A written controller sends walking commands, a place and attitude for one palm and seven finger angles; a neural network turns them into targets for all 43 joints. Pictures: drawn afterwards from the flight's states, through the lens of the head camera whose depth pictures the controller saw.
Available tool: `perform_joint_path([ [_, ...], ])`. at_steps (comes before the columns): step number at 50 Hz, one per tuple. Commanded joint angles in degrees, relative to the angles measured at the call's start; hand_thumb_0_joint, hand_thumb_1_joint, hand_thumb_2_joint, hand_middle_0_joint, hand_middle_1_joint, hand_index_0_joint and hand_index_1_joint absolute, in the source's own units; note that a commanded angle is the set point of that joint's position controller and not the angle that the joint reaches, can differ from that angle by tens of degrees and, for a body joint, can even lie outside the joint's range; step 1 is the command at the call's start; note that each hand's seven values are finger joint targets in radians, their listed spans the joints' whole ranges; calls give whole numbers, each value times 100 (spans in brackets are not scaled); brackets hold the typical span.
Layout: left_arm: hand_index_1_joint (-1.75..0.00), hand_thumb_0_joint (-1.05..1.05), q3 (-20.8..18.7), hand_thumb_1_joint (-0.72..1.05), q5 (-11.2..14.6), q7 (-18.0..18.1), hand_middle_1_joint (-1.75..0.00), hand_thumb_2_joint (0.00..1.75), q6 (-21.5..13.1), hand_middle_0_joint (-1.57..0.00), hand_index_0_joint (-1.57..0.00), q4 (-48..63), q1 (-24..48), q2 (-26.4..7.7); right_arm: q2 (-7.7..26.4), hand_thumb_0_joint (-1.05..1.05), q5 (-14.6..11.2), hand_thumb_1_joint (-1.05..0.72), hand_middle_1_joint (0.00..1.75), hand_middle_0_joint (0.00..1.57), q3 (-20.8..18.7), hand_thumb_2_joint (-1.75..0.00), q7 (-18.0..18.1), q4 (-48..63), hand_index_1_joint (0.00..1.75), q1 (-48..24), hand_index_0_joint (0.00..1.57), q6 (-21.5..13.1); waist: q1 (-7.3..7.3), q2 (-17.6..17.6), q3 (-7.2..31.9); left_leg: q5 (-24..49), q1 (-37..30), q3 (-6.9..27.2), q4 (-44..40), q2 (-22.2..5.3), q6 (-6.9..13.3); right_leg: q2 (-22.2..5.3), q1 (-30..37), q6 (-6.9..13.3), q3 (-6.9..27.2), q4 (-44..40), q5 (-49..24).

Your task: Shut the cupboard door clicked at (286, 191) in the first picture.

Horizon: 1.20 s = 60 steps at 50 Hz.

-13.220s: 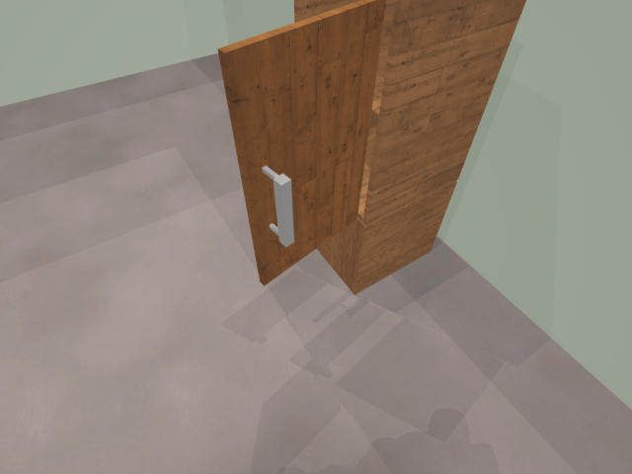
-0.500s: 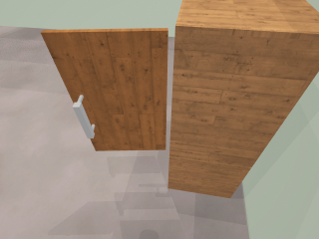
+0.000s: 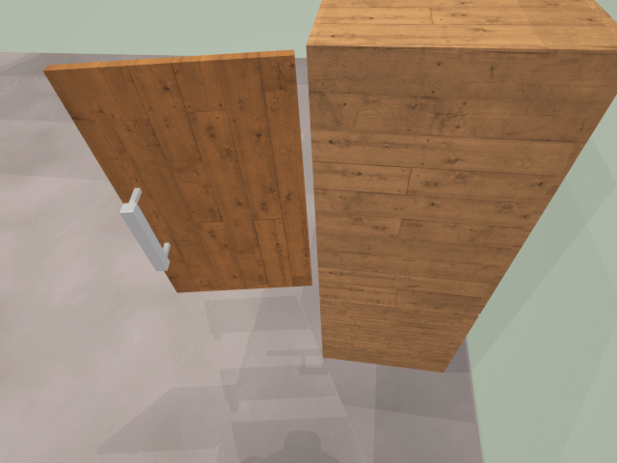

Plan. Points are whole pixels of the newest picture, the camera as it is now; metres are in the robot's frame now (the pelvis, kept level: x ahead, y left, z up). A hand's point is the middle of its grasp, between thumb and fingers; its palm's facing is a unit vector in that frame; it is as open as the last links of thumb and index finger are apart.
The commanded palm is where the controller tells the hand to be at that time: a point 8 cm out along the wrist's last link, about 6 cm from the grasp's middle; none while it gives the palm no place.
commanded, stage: look again from close up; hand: left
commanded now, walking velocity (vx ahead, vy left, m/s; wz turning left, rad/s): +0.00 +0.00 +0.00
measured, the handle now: (150, 231) +0.52 +0.36 -0.07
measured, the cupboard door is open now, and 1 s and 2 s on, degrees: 100 100 100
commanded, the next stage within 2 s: shuffle to correct the standing spot in 0.32 s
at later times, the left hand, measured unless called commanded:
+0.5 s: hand out of the picture +0.06 +0.17 -0.16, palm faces +0.01 -0.96 -0.28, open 7.4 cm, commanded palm none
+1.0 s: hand out of the picture +0.04 +0.20 -0.18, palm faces +0.10 -0.96 -0.25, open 7.4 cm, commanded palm none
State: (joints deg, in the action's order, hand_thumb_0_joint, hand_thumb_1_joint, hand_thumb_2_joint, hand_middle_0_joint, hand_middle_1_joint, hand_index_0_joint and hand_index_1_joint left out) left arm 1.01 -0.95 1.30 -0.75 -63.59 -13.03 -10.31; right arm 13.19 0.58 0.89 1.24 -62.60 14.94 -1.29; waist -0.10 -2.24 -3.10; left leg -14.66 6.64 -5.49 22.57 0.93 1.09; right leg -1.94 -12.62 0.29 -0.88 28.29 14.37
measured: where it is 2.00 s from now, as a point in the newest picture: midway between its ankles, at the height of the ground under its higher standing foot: outside the picture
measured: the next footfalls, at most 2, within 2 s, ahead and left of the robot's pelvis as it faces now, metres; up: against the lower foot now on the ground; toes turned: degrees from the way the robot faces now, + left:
left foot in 0.78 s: +0.07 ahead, +0.13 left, +0.00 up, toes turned +8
right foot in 1.02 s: +0.08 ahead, -0.07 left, +0.00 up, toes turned -4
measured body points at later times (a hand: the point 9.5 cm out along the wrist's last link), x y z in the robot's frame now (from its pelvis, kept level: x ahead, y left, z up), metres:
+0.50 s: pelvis +0.01 -0.04 +0.00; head +0.03 -0.05 +0.45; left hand +0.06 +0.22 -0.14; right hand +0.05 -0.29 -0.16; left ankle -0.03 +0.11 -0.74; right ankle +0.01 -0.11 -0.74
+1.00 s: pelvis +0.05 +0.02 -0.01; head +0.07 +0.00 +0.44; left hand +0.04 +0.25 -0.16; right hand +0.06 -0.19 -0.18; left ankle +0.03 +0.12 -0.74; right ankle +0.04 -0.07 -0.74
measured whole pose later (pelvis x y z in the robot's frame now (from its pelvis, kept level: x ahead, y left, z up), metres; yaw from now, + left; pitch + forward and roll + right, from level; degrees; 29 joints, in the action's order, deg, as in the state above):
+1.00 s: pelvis +0.05 +0.02 -0.01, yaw +3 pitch +0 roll +2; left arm -1.9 -1.8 1.2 0.4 -58.7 -16.7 -9.3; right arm 8.2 1.4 0.5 0.5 -59.1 18.6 0.8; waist -1.4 -0.1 -2.8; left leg -17.0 13.1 -6.3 30.3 1.2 1.7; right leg -3.4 -16.5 2.3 -6.4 38.3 23.4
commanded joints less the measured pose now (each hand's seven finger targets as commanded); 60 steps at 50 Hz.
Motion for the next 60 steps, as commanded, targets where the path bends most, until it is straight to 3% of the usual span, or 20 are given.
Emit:
perform_joint_path([
  [1,-30,0,-197,90,30,37,-30,90,-125,-20,-20,231,-94,-973,572,0,18,-90,30,20,-132,-90,36,196,30,134,20,-104,17,368,97,719,240,620,-397,-683,87,-505,173,278,620,-541,-1147],
  [21,-30,0,-267,90,50,24,-30,90,-175,-20,-20,360,140,-1191,662,0,34,-90,30,20,-156,-90,49,144,30,-80,20,-36,28,299,239,689,128,514,-297,-694,-70,-554,441,344,744,-882,-1595],
  [25,-30,0,-318,90,31,62,-30,90,-103,-20,-20,358,-216,-1047,316,0,31,-90,30,20,-104,-90,25,179,30,158,20,76,-80,550,264,88,635,294,241,-443,-158,-995,716,468,1045,-986,-1202],
  [28,-30,0,-452,90,-21,83,-30,90,-73,-20,-20,405,-518,-1186,340,0,43,-90,30,20,-163,-90,8,373,30,8,20,143,-273,1013,45,-1064,1512,324,1221,-369,-180,-1717,891,1018,1798,-1291,-1202],
  [30,-30,0,-525,90,-54,103,-30,90,-73,-20,-20,456,-615,-1205,281,0,25,-90,30,20,-197,-90,-5,476,30,-19,20,129,-296,868,85,-1263,1785,435,1659,-388,-174,-1963,979,1285,1863,-1164,-1658],
  [33,-30,0,-576,90,-72,84,-30,90,-50,-20,-20,587,-439,-1246,185,0,7,-90,30,20,-233,-90,-79,570,30,65,20,149,-189,932,142,-860,1402,365,1510,-317,-200,-1748,519,1148,1312,-1033,-1475],
  [36,-30,0,-589,90,-45,56,-30,90,25,-20,-20,658,-218,-1177,72,0,29,-90,30,20,-234,-90,-104,437,30,558,20,129,56,831,47,29,78,-9,336,-126,-197,-1246,-589,679,715,-661,-69],
  [37,-30,0,-557,90,-43,44,-30,90,72,-20,-20,686,-208,-1035,186,0,45,-90,30,20,-257,-90,-91,397,30,750,20,117,123,482,7,5,-283,128,128,-292,-133,-965,-1028,518,518,-341,751],
  [39,-30,0,-471,90,-74,-11,-30,90,134,-20,-20,917,-149,-513,726,0,129,-90,30,20,-375,-90,-41,467,30,1058,20,147,218,-1037,-272,-877,141,1741,-705,-1608,620,34,-1642,104,-560,1288,1842],
  [41,-30,0,-419,90,-96,6,-30,90,148,-20,-20,954,-43,-365,636,0,123,-90,30,20,-343,-90,-35,564,30,900,20,128,204,-1171,-287,-1211,551,2305,-1174,-1821,1089,-39,-1790,241,-314,2837,2024],
  [43,-30,0,-413,90,-63,-22,-30,90,119,-20,-20,865,-191,-295,471,0,125,-90,30,20,-281,-90,-19,689,30,472,20,98,2,-675,-232,-601,789,1939,-1050,-1700,1135,-241,-1577,253,-246,3048,1645],
  [45,-30,0,-358,90,-58,-53,-30,90,94,-20,-20,777,-407,-131,428,0,139,-90,30,20,-254,-90,-10,715,30,334,20,59,-108,-474,-24,285,841,1376,-777,-1438,1043,-191,-974,206,-451,2226,1550],
  [48,-30,0,-348,90,-55,-16,-30,90,13,-20,-20,596,-958,-57,379,0,78,-90,30,20,-252,-90,-9,648,30,416,20,90,-317,-156,140,388,1112,866,-24,-1080,783,-92,206,132,-581,341,521],
  [49,-30,0,-403,90,-75,18,-30,90,-53,-20,-20,522,-1242,-310,220,0,33,-90,30,20,-244,-90,-25,658,30,386,20,77,-453,466,115,128,1642,579,589,-755,502,-499,909,241,2,-424,112],
  [50,-30,0,-529,90,-108,70,-30,90,-114,-20,-20,438,-1607,-855,12,0,-12,-90,30,20,-242,-90,-62,806,30,324,20,58,-543,1793,102,-1091,2770,-3,1761,-87,57,-1992,1546,770,2041,-1118,-363],
  [51,-30,0,-599,90,-52,77,-30,90,-118,-20,-20,444,-1802,-1185,156,0,62,-90,30,20,-283,-90,-73,940,30,105,20,84,-600,1485,88,-1892,2955,252,2799,-119,-113,-2852,1297,1346,2778,-1507,-901],
  [52,-30,0,-599,90,-57,102,-30,90,-164,-20,-20,447,-1680,-1077,157,0,84,-90,30,20,-309,-90,-82,920,30,-113,20,112,-537,1305,-53,-1677,2994,542,3385,-247,-165,-2662,974,1436,2743,-1409,-1432],
  [53,-30,0,-583,90,-72,116,-30,90,-197,-20,-20,460,-1417,-970,116,0,74,-90,30,20,-315,-90,-106,887,30,-101,20,119,-404,1469,-197,-1464,3126,606,3663,-350,-184,-2492,869,1375,2355,-1279,-1917],
  [56,-30,0,-569,90,-98,108,-30,90,-198,-20,-20,580,-973,-787,-60,0,56,-90,30,20,-318,-90,-207,786,30,-33,20,181,-200,1205,-121,-749,2697,410,3579,-430,-282,-1862,469,1023,838,-1049,-2344],
  [60,-30,0,-657,90,-128,57,-30,90,-146,-20,-20,614,-822,-990,-195,0,11,-90,30,20,-305,-90,-268,884,30,-288,20,185,-246,1151,-160,-301,1855,-9,2178,-275,-345,-1613,-12,759,325,-985,-1781],
])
